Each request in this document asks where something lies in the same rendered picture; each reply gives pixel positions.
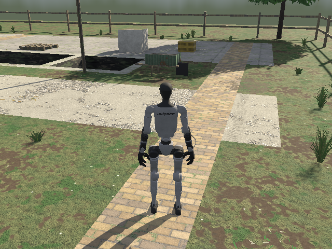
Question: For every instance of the robot left hand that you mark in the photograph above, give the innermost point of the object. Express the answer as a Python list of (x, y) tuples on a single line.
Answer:
[(141, 160)]

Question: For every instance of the right robot upper arm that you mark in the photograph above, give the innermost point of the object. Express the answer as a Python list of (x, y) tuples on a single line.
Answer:
[(184, 118)]

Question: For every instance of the robot left thigh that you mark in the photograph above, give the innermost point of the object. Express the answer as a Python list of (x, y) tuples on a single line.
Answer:
[(154, 157)]

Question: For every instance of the robot right hand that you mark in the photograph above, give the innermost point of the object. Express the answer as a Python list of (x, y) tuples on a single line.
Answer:
[(191, 157)]

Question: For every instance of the left robot forearm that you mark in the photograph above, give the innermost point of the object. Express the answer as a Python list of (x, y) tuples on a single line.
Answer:
[(143, 142)]

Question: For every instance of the robot head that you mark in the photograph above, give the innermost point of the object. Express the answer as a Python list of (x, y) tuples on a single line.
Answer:
[(165, 91)]

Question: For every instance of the right robot forearm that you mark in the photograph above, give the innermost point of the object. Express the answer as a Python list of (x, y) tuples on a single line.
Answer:
[(188, 140)]

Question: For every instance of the left robot upper arm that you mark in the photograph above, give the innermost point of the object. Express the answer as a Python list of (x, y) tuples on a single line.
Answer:
[(147, 118)]

